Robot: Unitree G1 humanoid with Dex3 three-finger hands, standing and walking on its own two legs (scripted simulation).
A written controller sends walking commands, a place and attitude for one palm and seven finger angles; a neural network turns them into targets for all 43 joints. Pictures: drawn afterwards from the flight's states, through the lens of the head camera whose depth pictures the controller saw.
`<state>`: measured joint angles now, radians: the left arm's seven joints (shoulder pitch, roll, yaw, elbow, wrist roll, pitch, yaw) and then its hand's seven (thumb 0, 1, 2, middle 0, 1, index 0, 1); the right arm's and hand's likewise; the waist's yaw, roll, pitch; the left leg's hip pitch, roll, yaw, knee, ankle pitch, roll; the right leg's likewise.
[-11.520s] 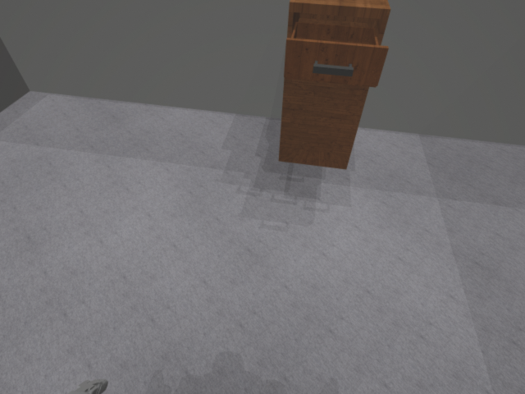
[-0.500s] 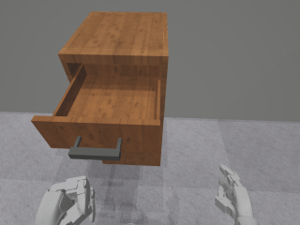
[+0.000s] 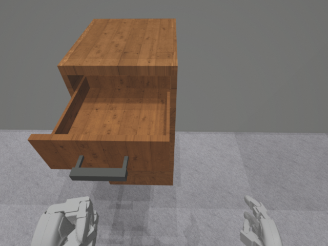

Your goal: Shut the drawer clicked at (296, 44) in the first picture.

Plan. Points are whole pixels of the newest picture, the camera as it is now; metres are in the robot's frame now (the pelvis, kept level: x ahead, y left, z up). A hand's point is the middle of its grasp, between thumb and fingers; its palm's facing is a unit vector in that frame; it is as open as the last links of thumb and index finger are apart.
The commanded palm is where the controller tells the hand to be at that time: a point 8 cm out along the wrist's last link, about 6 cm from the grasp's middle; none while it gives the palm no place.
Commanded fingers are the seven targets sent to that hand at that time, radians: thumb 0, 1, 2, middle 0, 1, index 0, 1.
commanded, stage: raise the hand and make a fist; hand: left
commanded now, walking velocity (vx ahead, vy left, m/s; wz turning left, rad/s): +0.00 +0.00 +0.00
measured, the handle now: (101, 166) +0.31 +0.20 +0.02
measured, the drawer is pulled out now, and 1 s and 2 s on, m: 0.29 0.29 0.28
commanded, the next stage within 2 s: bring the fist close to the handle in 0.12 s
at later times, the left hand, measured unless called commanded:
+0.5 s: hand (102, 224) +0.15 +0.13 +0.09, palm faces +0.06 -1.00 -0.06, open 3.3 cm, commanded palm +0.12 +0.19 +0.10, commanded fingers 0.00 0.90 0.90 -1.40 -1.60 -1.40 -1.60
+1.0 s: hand (107, 216) +0.18 +0.14 +0.05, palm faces +0.04 -1.00 -0.03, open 3.3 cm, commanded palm +0.16 +0.20 +0.05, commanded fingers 0.00 0.90 0.90 -1.40 -1.60 -1.40 -1.60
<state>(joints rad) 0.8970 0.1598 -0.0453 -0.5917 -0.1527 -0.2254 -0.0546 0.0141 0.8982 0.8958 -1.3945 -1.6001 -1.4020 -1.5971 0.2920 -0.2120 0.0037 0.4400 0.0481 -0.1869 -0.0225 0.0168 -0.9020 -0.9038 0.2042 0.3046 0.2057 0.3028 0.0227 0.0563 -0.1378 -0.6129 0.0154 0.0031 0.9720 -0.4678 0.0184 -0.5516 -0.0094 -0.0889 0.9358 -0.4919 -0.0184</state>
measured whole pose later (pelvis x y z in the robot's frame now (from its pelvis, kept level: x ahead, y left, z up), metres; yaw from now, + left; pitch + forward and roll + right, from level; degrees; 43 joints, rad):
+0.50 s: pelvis +0.00 -0.02 +0.00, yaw +1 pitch +8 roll -1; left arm 0.76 0.17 0.03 -0.39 -0.20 -0.31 -0.15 0.01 0.90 0.90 -1.40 -1.60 -1.40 -1.60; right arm 0.25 -0.22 0.00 0.48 0.04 -0.20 -0.04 0.02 -0.90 -0.90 0.20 0.30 0.21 0.30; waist 0.02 0.05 -0.13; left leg -0.65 0.03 -0.03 0.97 -0.46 -0.01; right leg -0.59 0.00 -0.12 0.95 -0.50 -0.05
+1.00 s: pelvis -0.01 -0.01 -0.03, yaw +0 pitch +13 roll -2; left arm 0.59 0.15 0.02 -0.22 -0.18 -0.42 -0.11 0.01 0.90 0.90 -1.39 -1.60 -1.40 -1.60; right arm 0.23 -0.22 0.00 0.49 0.02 -0.16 -0.03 0.02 -0.90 -0.90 0.20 0.30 0.21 0.30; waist 0.00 0.04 -0.15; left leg -0.84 0.02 -0.01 1.11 -0.50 0.00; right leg -0.78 -0.01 -0.10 1.08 -0.54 -0.03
